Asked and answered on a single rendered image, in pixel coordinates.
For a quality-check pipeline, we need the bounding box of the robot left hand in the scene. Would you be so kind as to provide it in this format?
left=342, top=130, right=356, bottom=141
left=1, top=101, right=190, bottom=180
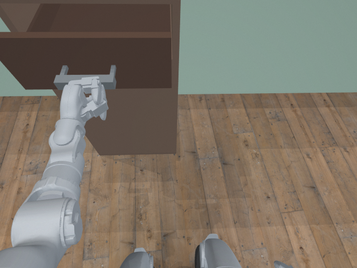
left=60, top=76, right=108, bottom=126

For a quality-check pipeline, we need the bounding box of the left robot upper arm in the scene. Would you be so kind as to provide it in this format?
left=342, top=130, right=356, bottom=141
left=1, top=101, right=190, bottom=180
left=0, top=197, right=83, bottom=268

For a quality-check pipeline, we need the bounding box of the drawer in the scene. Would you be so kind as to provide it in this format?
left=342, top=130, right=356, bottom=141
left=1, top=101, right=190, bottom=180
left=0, top=3, right=172, bottom=90

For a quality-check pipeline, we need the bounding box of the left robot shin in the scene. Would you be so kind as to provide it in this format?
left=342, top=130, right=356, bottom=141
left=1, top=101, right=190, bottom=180
left=134, top=247, right=146, bottom=252

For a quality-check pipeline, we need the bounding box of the cabinet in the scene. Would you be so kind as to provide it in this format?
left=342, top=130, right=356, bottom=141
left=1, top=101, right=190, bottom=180
left=0, top=0, right=181, bottom=156

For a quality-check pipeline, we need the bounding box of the handle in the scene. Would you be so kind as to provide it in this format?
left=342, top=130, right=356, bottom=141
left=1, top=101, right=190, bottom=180
left=54, top=65, right=116, bottom=90

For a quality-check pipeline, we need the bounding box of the left robot forearm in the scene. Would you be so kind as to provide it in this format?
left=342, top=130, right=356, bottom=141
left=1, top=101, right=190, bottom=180
left=11, top=118, right=86, bottom=246

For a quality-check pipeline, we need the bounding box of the left robot thigh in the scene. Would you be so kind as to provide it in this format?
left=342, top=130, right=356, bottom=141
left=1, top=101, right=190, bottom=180
left=120, top=251, right=153, bottom=268

